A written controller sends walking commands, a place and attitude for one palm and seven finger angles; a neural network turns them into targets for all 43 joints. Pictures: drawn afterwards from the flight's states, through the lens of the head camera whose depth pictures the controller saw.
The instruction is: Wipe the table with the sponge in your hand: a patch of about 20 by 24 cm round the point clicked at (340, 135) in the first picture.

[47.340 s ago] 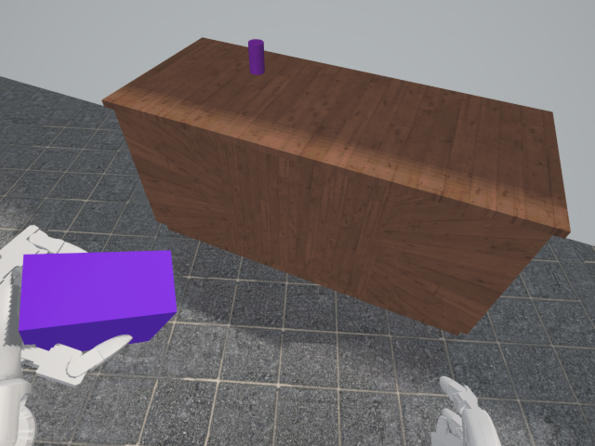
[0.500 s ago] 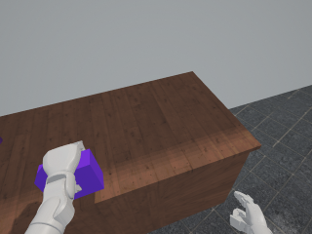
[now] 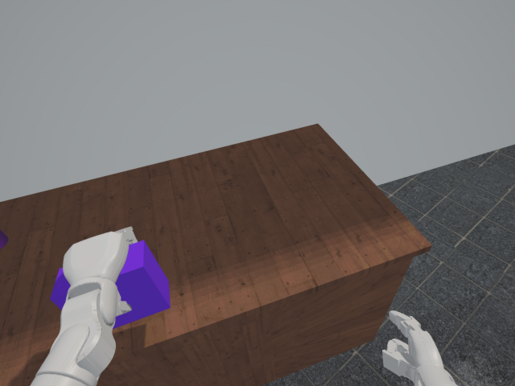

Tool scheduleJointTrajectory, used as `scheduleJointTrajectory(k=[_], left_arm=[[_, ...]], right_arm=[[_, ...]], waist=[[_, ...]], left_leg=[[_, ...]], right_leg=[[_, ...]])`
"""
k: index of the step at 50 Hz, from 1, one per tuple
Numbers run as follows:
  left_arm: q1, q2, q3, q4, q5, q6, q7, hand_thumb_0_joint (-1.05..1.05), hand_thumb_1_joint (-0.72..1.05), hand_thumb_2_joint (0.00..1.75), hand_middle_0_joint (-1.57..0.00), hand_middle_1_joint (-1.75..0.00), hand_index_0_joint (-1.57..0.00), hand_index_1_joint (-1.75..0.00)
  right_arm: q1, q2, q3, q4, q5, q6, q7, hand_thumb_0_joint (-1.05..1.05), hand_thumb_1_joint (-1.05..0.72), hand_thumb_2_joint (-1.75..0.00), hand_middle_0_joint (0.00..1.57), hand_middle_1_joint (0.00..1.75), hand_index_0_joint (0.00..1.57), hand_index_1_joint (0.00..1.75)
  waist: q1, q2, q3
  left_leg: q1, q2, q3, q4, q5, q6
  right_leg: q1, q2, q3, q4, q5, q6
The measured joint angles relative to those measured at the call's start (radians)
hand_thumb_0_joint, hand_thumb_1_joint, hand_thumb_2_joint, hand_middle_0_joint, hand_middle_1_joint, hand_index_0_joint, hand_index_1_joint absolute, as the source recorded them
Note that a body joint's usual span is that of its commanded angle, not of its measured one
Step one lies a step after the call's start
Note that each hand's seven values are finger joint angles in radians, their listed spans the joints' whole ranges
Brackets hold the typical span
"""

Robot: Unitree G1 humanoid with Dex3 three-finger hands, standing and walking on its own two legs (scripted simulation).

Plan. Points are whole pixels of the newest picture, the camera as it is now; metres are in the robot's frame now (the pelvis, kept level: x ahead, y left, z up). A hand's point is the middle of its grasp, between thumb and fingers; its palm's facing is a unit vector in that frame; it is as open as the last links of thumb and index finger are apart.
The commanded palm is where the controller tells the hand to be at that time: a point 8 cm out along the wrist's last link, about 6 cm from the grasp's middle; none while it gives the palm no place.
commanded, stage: lift the sponge slowly off the table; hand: left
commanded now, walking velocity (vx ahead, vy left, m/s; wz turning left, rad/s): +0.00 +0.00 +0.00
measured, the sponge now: (121, 295) +0.24 +0.29 +0.00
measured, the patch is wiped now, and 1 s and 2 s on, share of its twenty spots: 0.95 0.95 0.95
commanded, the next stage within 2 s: bring the sponge back beside the body in 0.52 s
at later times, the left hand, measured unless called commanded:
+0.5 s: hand (104, 264) +0.25 +0.29 +0.08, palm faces +0.01 -0.11 -0.99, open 10.4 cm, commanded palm +0.23 +0.28 +0.14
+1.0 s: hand (89, 271) +0.23 +0.30 +0.09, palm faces +0.04 -0.12 -0.99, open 10.4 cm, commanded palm +0.20 +0.29 +0.16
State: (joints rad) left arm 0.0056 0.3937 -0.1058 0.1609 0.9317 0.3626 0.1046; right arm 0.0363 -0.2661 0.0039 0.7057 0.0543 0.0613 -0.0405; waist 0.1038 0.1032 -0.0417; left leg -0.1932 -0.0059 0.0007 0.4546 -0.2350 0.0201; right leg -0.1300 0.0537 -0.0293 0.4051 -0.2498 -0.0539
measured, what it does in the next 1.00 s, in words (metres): stands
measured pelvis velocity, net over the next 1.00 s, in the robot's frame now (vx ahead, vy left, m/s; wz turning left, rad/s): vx -0.01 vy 0.01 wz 0.00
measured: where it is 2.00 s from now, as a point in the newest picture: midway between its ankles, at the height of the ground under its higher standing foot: outside the picture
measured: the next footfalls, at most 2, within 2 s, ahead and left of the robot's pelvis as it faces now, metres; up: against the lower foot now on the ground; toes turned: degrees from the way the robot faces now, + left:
none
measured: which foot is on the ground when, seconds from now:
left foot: down 0.00-1.00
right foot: down 0.00-1.00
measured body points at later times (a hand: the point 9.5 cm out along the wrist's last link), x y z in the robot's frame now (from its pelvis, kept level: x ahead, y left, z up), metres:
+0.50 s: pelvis +0.00 +0.00 +0.00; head -0.02 -0.04 +0.45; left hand +0.25 +0.29 +0.13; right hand +0.24 -0.21 -0.08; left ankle +0.01 +0.11 -0.74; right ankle -0.02 -0.09 -0.74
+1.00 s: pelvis -0.01 +0.01 +0.00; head -0.03 -0.03 +0.45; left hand +0.23 +0.30 +0.14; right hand +0.24 -0.19 -0.08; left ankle +0.01 +0.11 -0.74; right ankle -0.02 -0.09 -0.74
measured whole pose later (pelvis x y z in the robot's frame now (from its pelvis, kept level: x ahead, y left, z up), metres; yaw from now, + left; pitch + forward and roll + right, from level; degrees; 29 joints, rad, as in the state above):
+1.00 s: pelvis -0.01 +0.01 +0.00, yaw +0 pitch -4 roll -1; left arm 0.05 0.44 -0.07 -0.02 0.89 0.42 0.02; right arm 0.00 -0.27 0.03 0.70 0.05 0.08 -0.02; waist 0.12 0.12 -0.02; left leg -0.13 -0.02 0.00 0.40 -0.20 0.03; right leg -0.06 0.04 -0.02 0.34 -0.21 -0.04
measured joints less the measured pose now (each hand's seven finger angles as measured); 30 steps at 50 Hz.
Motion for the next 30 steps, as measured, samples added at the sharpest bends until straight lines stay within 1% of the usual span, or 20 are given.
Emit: scheduleJointTrajectory(k=[5, 11, 16, 20, 23, 30], left_arm=[[-0.003, 0.005, -0.010, -0.019, 0.003, -0.007, -0.018, 0.00, -0.53, 1.04, -0.71, -1.31, -0.71, -1.32], [-0.037, 0.015, -0.010, -0.021, 0.007, -0.016, -0.018, 0.00, -0.53, 1.04, -0.71, -1.31, -0.71, -1.32], [-0.059, 0.030, 0.008, -0.019, -0.002, 0.005, -0.029, 0.00, -0.53, 1.04, -0.71, -1.31, -0.71, -1.32], [-0.045, 0.034, 0.017, -0.050, -0.014, 0.029, -0.049, 0.00, -0.53, 1.04, -0.71, -1.31, -0.71, -1.32], [-0.026, 0.035, 0.015, -0.078, -0.021, 0.036, -0.066, 0.00, -0.53, 1.04, -0.71, -1.31, -0.70, -1.32], [-0.009, 0.038, 0.004, -0.082, -0.015, 0.025, -0.085, 0.00, -0.53, 1.04, -0.71, -1.31, -0.71, -1.32]], right_arm=[[-0.008, -0.003, 0.002, -0.003, -0.001, -0.002, -0.004, 0.02, -0.91, -0.90, 0.20, 0.30, 0.20, 0.30], [-0.021, 0.003, 0.009, 0.002, -0.001, -0.006, -0.008, 0.02, -0.91, -0.90, 0.20, 0.30, 0.20, 0.30], [-0.029, 0.008, 0.018, 0.005, 0.001, 0.002, -0.005, 0.02, -0.91, -0.90, 0.20, 0.30, 0.20, 0.30], [-0.026, 0.005, 0.020, -0.001, 0.002, 0.009, 0.002, 0.02, -0.91, -0.90, 0.20, 0.30, 0.20, 0.30], [-0.025, -0.001, 0.020, -0.004, 0.002, 0.014, 0.006, 0.02, -0.91, -0.90, 0.20, 0.30, 0.20, 0.30], [-0.027, -0.009, 0.021, -0.005, 0.001, 0.018, 0.003, 0.02, -0.91, -0.90, 0.20, 0.30, 0.20, 0.30]], waist=[[0.006, -0.001, 0.012], [0.012, -0.001, 0.023], [0.010, 0.002, 0.021], [0.006, 0.008, 0.017], [0.005, 0.012, 0.015], [0.009, 0.005, 0.026]], left_leg=[[0.015, -0.001, -0.004, -0.010, 0.005, 0.000], [0.026, -0.002, -0.006, -0.025, 0.015, -0.001], [0.034, -0.001, -0.003, -0.037, 0.021, -0.002], [0.041, -0.002, -0.001, -0.043, 0.022, 0.000], [0.046, -0.004, -0.001, -0.044, 0.022, 0.003], [0.051, -0.007, -0.004, -0.046, 0.026, 0.005]], right_leg=[[0.016, -0.001, -0.003, -0.011, 0.004, -0.001], [0.029, -0.001, -0.005, -0.027, 0.014, -0.002], [0.036, 0.000, -0.001, -0.040, 0.022, -0.001], [0.043, -0.001, 0.001, -0.047, 0.024, 0.001], [0.048, -0.003, 0.001, -0.048, 0.024, 0.003], [0.054, -0.006, -0.001, -0.050, 0.026, 0.005]])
